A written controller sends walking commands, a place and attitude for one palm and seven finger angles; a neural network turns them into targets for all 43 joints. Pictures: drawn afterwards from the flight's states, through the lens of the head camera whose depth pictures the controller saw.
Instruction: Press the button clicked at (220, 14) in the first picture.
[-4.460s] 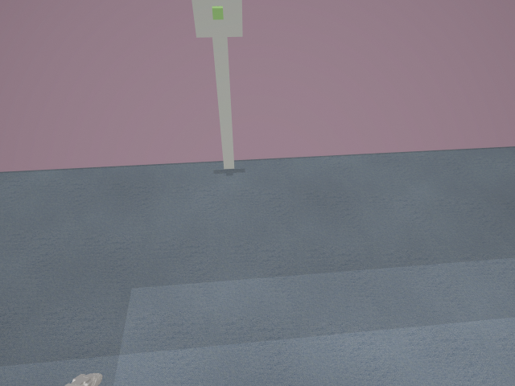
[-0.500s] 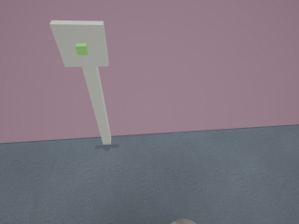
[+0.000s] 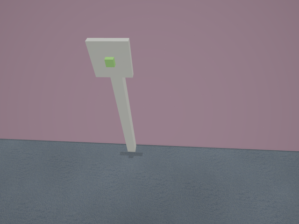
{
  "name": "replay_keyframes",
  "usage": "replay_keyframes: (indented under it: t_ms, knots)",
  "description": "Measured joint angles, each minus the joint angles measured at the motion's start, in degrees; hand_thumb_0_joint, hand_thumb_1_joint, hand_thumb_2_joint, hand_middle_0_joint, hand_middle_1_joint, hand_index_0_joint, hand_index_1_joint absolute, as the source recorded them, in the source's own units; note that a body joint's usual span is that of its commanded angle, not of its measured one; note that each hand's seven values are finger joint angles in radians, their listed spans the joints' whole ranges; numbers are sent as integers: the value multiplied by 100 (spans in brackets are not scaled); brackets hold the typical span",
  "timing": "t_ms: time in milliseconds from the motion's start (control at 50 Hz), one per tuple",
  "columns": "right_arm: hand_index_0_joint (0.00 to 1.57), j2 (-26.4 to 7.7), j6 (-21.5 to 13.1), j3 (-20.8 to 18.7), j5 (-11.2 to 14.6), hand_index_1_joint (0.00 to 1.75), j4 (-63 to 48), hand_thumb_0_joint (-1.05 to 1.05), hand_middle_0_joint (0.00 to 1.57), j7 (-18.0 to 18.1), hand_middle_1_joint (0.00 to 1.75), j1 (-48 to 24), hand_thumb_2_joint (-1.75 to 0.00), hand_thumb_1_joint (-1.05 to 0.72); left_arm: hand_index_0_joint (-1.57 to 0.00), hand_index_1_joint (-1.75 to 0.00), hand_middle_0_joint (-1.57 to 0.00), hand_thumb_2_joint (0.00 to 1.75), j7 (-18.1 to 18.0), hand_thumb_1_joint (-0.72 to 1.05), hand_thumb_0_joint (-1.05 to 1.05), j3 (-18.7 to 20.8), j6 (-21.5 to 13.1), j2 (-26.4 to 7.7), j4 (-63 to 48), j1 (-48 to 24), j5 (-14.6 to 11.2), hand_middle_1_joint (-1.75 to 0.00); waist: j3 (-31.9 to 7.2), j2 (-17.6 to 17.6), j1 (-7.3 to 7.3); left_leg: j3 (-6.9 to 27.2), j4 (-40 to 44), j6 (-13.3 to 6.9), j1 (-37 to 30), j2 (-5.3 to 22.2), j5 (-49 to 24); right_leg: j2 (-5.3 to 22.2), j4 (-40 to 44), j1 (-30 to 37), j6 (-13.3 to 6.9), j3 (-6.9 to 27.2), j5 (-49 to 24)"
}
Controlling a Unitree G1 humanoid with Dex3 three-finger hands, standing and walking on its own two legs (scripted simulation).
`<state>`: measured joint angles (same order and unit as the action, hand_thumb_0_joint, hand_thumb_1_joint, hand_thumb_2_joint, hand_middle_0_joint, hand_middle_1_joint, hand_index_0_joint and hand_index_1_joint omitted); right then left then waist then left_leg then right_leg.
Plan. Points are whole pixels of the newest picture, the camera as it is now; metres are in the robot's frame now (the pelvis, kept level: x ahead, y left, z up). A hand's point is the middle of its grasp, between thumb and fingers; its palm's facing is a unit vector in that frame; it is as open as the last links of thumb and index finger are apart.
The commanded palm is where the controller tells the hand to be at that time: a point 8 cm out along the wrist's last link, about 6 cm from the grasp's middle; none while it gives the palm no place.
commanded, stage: take the last steps up to it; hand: left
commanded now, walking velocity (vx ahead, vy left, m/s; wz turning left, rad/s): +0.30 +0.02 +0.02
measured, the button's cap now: (110, 61) +0.73 +0.24 +0.05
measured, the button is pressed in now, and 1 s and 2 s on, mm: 0 0 0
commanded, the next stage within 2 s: come to a stop and stand still in 0.66 s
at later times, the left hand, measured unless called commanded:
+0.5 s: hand (84, 221) +0.16 +0.24 -0.18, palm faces +0.01 -0.98 -0.20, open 7.4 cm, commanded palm none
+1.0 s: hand (106, 186) +0.28 +0.20 -0.19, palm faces +0.04 -0.98 -0.20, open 7.2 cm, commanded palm none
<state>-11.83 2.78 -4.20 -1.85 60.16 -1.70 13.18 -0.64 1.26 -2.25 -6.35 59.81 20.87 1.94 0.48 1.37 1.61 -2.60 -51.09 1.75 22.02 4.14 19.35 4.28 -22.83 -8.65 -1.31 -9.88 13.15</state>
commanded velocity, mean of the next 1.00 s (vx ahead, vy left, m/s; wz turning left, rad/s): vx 0.11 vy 0.00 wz -0.01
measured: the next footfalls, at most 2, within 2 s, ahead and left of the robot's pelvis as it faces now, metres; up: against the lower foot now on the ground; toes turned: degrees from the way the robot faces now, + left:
left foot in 0.18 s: +0.06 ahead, +0.16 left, +0.00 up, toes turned +9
right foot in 0.64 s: +0.30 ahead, -0.09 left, +0.00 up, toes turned -10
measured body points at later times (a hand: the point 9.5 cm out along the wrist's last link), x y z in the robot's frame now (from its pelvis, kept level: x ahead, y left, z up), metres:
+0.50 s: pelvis +0.10 +0.05 -0.01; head +0.12 +0.05 +0.44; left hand +0.16 +0.29 -0.16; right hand +0.03 -0.16 -0.16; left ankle +0.02 +0.15 -0.75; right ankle +0.19 -0.08 -0.70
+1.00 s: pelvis +0.23 +0.02 -0.02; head +0.24 +0.02 +0.43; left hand +0.28 +0.25 -0.17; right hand +0.29 -0.22 -0.17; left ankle +0.29 +0.14 -0.75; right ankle +0.26 -0.08 -0.75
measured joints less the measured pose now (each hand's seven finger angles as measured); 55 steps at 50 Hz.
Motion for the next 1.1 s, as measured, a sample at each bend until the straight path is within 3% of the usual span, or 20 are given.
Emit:
replay_keyframes:
  t_ms: [160, 200, 260, 300, 360, 480, 600, 640, 680, 720, 760, 840, 960, 1000, 1100]
  knots:
    - [20, 166, -198, 88, 40, 30, 10, 1, 20, 30, 30, -121, -90, -91, -20, -30, -20, 90, 25, 91, 1, 90, 66, -79, 522, 483, -5, -30, -17, -224, 207, -361, 1784, -113, -677, 16, -36, 89, -86, 49, 214, -63, 168]
    - [20, 207, -349, 115, 43, 30, -32, 1, 20, 80, 30, -120, -90, -91, -20, -30, -20, 90, 38, 91, 1, 113, 143, -108, 633, 586, -35, -30, -18, -216, 151, -429, 2241, -161, -911, -4, -318, 105, -566, -105, 259, -33, 513]
    - [20, 325, -511, 99, 34, 30, -75, 0, 20, 220, 30, -29, -90, -93, -20, -30, -20, 90, 49, 91, 1, 139, 332, -188, 744, 522, -10, -30, 23, -347, 40, -577, 2123, -268, -1044, -94, -206, 105, -2187, -747, 156, 304, 1261]
    - [20, 316, -565, 116, 28, 30, -55, 0, 20, 268, 30, 148, -90, -95, -20, -30, -20, 90, 91, 91, 1, 168, 357, -241, 724, 366, 7, -30, 17, -330, -65, -605, 2385, -304, -1270, -139, -200, 84, -3093, -1224, 120, 386, 1087]
    - [20, 344, -608, 173, 35, 30, 121, 0, 20, 307, 30, 462, -90, -94, -20, -30, -20, 90, 130, 91, 1, 212, 288, -352, 554, 5, 5, -30, 54, -336, -131, -625, 2889, -311, -1651, -234, -347, 144, -3578, -1763, 170, 441, 570]
    - [20, 491, -592, 236, 41, 30, 523, 0, 20, 314, 30, 1026, -90, -93, -19, -30, -19, 90, 129, 92, 1, 246, 248, -465, 131, -826, -36, -30, 169, -309, -226, -693, 3385, -252, -2236, -346, -298, 247, -2920, -2239, 246, 460, -4]
    - [20, 548, -510, 212, -12, 30, 741, 1, 20, 284, 30, 1312, -90, -92, -19, -30, -19, 90, 141, 92, 1, 240, 186, -440, -182, -1445, -56, -30, 356, -129, -489, -752, 3001, -18, -2499, -205, 290, 83, -1513, -1823, 74, 318, -81]
    - [20, 565, -482, 211, 22, 30, 797, 1, 20, 258, 30, 1397, -90, -91, -19, -30, -19, 90, 144, 91, 1, 220, 27, -445, -266, -1531, -35, -30, 381, -86, -496, -720, 2183, 20, -2281, -56, 728, -9, -1122, -1514, -68, 235, -473]
    - [20, 529, -392, 209, 83, 30, 797, 1, 20, 239, 30, 1260, -90, -91, -20, -30, -19, 90, 107, 91, 0, 200, -114, -378, -288, -1603, -65, -30, 493, 23, -516, -342, 378, -108, -1563, 25, 1043, -87, -1455, -1512, -216, 120, -245]
    - [20, 472, -331, 175, 95, 30, 732, 1, 20, 238, 30, 1072, -90, -91, -20, -30, -20, 90, 69, 91, 0, 154, -119, -289, -271, -1572, -93, -30, 507, 78, -495, -97, -1004, -187, -849, 8, 909, -154, -1372, -1314, -272, 40, -21]
    - [20, 393, -302, 143, 65, 30, 606, 1, 20, 237, 30, 840, -90, -91, -20, -30, -20, 90, 21, 91, 0, 116, -92, -186, -202, -1465, -93, -30, 457, 114, -461, -51, -1492, -195, -285, 67, 552, -222, -1045, -1075, -239, -8, -73]
    - [20, 290, -303, 140, 48, 30, 287, 1, 20, 272, 30, 394, -90, -92, -20, -30, -20, 89, -126, 95, -2, 192, -74, -166, -104, -1238, -111, -30, 287, 98, -374, -77, -637, -49, 248, 177, 187, -310, -452, -722, -258, -59, -240]
    - [20, 150, -260, 163, 97, 30, 54, 1, 20, 327, 30, -178, -90, -93, -20, -30, -20, 90, -113, 94, -1, 91, 150, -236, 78, -991, -71, -30, 229, 68, -147, -73, 1428, 58, -180, 69, -361, -368, -492, -536, -163, 34, -76]
    - [20, 128, -270, 162, 102, 30, 15, 1, 20, 319, 30, -275, -90, -94, -20, -30, -20, 90, -112, 94, -1, 93, 244, -243, 117, -898, -90, -30, 240, 51, -120, -91, 1933, -8, -440, 50, -881, -370, -759, -561, -98, 40, 115]
    - [20, 311, -239, 233, 66, 30, -92, 1, 20, 331, 30, -467, -90, -93, -20, -30, -20, 90, -104, 92, 0, 110, 440, -360, 110, -775, -113, -30, 337, -309, 10, -280, 2150, -201, -604, -163, -748, -183, -1402, -736, 130, 360, 837]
